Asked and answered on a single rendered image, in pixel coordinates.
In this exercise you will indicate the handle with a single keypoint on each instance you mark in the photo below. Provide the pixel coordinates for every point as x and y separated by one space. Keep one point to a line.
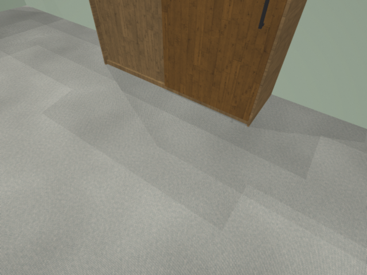
261 24

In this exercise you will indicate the wardrobe door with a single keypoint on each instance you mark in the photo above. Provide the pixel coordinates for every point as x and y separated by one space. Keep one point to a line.
132 32
214 52

